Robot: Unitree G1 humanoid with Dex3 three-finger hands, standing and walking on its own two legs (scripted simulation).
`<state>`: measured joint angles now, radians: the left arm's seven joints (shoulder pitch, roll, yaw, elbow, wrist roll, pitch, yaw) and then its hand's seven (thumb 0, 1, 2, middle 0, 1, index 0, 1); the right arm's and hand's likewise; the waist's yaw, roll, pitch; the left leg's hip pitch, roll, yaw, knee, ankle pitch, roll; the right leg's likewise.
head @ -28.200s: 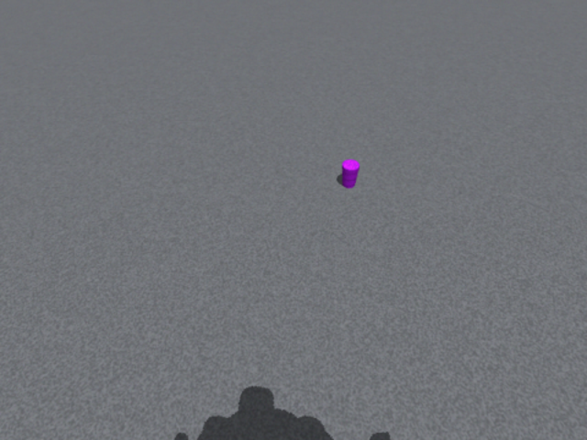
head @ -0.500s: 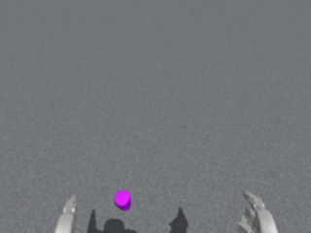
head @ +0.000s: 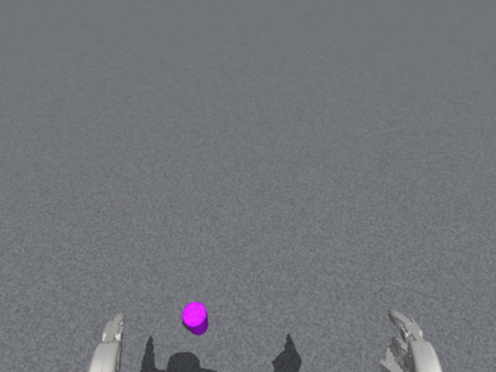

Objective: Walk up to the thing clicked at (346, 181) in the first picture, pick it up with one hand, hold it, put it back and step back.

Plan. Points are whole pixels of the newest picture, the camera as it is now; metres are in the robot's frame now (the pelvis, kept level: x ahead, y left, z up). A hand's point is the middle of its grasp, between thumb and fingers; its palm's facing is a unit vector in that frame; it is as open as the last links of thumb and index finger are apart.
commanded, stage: home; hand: left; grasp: from the side
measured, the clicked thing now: (197, 320) +0.44 +0.22 -0.66
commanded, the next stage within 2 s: stand in 0.78 s
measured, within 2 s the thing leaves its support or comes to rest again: neither
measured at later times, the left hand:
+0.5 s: hand (145, 370) +0.17 +0.18 -0.06, palm faces +0.10 -0.96 -0.27, open 17.3 cm
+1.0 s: hand (145, 366) +0.17 +0.18 -0.06, palm faces +0.10 -0.96 -0.27, open 16.6 cm
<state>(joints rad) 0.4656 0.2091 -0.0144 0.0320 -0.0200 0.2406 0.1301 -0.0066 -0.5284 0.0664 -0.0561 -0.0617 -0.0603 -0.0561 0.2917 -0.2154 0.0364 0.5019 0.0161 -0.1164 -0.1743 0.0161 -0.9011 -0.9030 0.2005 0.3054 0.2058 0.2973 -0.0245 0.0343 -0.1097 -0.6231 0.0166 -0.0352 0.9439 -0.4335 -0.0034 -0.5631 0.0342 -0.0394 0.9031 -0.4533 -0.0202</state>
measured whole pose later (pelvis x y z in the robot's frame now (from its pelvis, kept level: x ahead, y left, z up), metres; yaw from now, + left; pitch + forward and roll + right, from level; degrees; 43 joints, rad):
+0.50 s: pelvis +0.00 +0.00 +0.00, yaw +0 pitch +7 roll -2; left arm 0.46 0.21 -0.01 0.04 -0.02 0.22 0.13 -0.01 -0.52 0.07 -0.06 -0.06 -0.06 -0.06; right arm 0.29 -0.21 0.04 0.51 0.01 -0.13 -0.18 0.02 -0.90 -0.90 0.20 0.31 0.21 0.30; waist -0.02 0.03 -0.11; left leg -0.62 0.02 -0.03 0.94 -0.43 0.00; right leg -0.56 0.03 -0.04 0.90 -0.45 -0.02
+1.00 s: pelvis +0.01 +0.00 +0.00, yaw +0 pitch +7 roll -2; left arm 0.46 0.21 -0.01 0.04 -0.02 0.23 0.13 -0.01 -0.43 0.15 -0.10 -0.13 -0.11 -0.12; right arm 0.29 -0.22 0.03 0.51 0.01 -0.13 -0.18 0.02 -0.90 -0.90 0.20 0.31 0.21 0.30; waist -0.02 0.03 -0.11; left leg -0.61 0.01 -0.03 0.94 -0.44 0.00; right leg -0.56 0.03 -0.03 0.90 -0.46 -0.02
